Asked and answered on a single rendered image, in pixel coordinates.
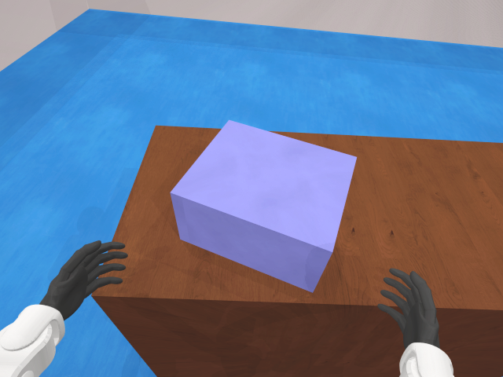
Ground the pedestal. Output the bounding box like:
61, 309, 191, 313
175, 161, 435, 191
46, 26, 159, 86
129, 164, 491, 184
91, 126, 503, 377

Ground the robot left hand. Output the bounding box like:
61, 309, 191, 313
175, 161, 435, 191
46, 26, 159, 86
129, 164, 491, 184
39, 240, 128, 320

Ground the robot right forearm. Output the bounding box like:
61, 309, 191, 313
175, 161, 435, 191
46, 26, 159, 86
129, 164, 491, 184
399, 342, 454, 377

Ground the carton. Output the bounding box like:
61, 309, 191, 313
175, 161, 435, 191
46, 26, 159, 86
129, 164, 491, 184
170, 120, 357, 293

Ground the robot right hand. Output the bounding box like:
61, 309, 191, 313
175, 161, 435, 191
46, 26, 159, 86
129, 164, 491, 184
377, 268, 440, 349

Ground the robot left forearm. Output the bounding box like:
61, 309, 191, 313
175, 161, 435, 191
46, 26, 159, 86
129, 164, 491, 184
0, 305, 65, 377

